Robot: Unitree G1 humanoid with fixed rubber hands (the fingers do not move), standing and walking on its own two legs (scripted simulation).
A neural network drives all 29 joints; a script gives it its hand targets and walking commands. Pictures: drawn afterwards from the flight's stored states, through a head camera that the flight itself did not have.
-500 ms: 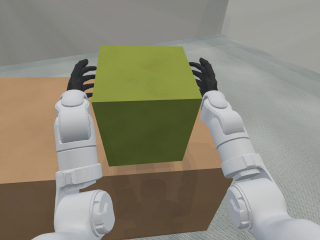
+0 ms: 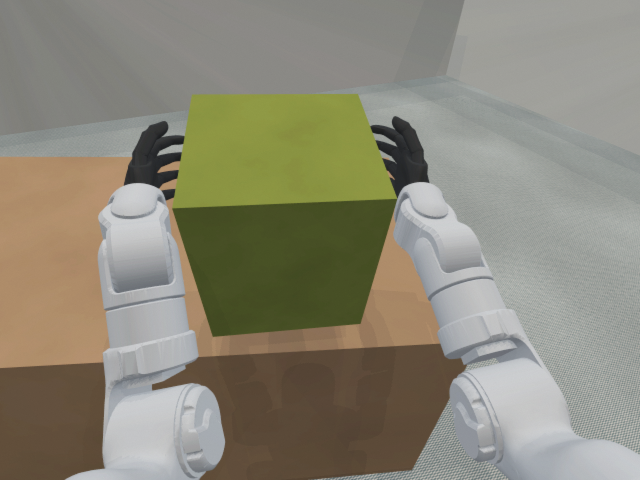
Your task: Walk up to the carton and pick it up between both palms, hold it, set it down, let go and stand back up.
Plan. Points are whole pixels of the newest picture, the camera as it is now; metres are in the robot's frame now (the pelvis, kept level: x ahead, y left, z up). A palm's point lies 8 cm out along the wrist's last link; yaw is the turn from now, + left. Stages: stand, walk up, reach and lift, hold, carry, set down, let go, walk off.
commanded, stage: hold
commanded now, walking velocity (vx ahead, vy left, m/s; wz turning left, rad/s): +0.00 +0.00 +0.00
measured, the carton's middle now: (283, 218) +0.40 +0.02 +0.16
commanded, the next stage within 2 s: none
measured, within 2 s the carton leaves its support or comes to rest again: neither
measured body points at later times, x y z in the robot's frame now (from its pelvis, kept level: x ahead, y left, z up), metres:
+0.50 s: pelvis +0.00 +0.00 +0.00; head -0.06 +0.03 +0.45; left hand +0.38 +0.16 +0.24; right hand +0.37 -0.14 +0.23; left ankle +0.03 +0.14 -0.75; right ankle +0.00 -0.11 -0.75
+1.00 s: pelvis +0.00 +0.00 +0.00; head -0.07 +0.03 +0.44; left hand +0.37 +0.17 +0.24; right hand +0.37 -0.13 +0.25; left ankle +0.03 +0.14 -0.75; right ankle +0.00 -0.11 -0.75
